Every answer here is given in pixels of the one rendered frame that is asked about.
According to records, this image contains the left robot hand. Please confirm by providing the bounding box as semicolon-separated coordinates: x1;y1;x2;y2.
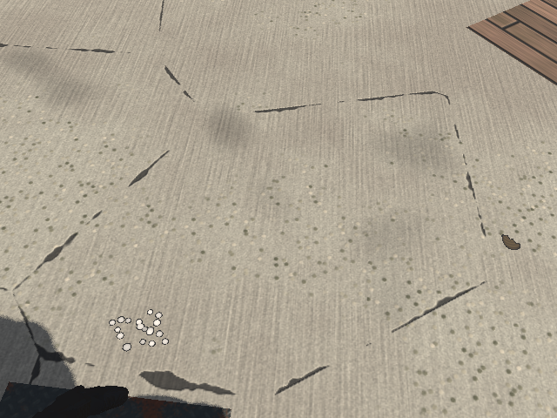
32;385;129;418

